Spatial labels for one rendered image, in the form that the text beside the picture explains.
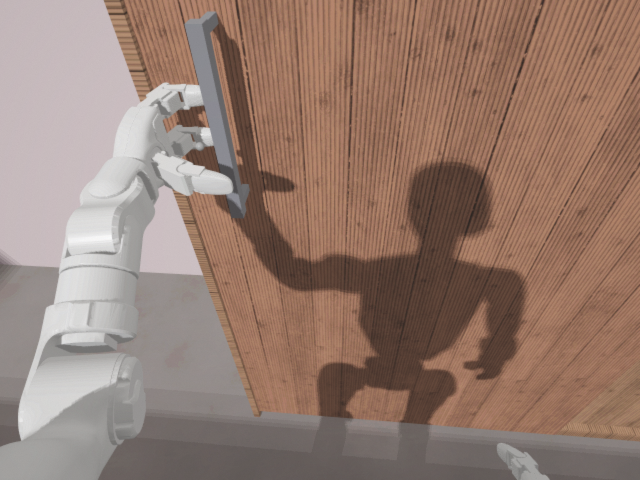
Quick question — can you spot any robot right hand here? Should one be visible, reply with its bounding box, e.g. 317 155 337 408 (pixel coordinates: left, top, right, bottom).
497 443 550 480

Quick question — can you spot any handle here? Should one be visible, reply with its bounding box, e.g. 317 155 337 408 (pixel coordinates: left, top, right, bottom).
184 12 250 219

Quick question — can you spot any wardrobe door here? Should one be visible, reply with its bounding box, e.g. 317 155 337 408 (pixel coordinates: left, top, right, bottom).
123 0 640 435
569 359 640 428

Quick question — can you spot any left robot forearm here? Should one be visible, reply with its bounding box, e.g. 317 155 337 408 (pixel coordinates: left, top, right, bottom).
18 156 159 440

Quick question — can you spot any robot left upper arm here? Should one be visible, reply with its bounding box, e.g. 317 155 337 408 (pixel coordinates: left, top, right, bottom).
0 353 146 480

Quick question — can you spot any robot left hand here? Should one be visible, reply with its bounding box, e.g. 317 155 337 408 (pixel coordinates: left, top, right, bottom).
113 83 233 196

